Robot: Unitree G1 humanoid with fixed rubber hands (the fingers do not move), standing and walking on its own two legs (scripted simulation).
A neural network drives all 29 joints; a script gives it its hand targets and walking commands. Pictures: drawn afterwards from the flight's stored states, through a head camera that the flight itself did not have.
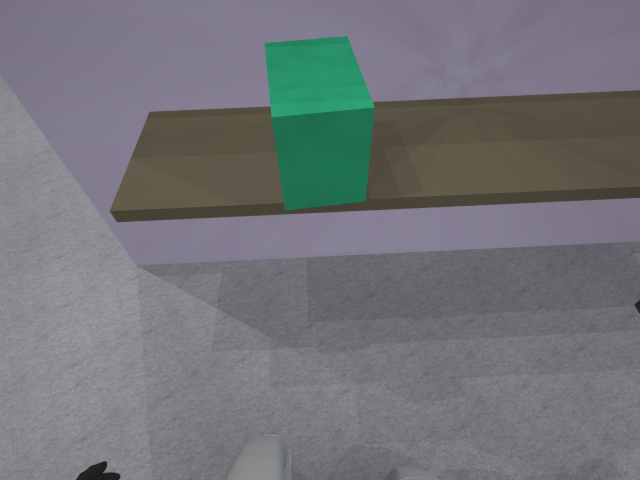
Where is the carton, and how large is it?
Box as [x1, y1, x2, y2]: [265, 36, 374, 210]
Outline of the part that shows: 346,36 265,43 271,116 285,210 365,200 374,107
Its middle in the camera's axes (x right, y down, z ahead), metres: -0.01 -0.22 +0.76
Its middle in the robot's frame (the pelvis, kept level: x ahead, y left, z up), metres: +0.71 +0.04 +0.01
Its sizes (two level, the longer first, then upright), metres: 0.246 0.162 0.213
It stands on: a table, 0.67 m high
